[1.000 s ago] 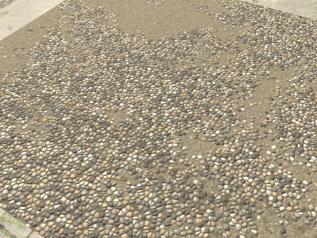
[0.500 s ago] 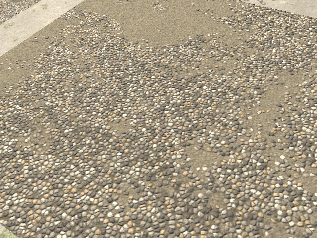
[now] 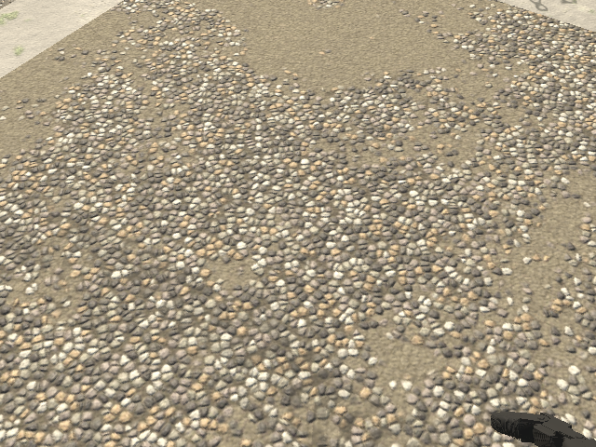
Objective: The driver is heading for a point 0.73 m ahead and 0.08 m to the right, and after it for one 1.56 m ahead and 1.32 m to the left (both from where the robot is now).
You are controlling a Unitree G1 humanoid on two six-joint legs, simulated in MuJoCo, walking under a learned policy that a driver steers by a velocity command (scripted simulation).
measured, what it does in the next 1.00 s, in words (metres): walks ahead: right foot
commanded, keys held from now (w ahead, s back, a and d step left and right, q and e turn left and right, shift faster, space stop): w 0.86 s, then q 0.14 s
